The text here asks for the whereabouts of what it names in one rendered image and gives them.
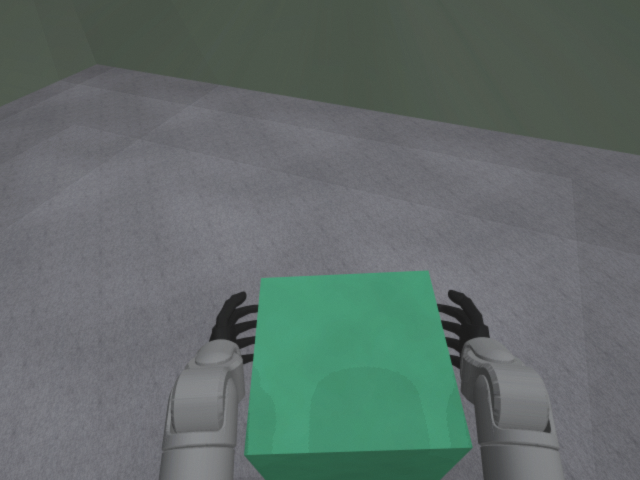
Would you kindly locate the carton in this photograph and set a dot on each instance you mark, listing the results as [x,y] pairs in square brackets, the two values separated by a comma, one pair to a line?
[352,380]

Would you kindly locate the right robot hand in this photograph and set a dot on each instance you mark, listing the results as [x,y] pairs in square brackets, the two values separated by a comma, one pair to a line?
[471,320]

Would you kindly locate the left robot hand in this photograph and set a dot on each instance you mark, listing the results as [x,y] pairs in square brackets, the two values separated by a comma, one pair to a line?
[226,328]

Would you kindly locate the left robot forearm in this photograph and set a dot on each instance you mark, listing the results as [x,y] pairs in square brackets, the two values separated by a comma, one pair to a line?
[201,420]

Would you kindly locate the right robot forearm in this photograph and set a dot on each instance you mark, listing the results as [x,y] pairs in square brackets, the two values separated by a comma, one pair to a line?
[514,419]

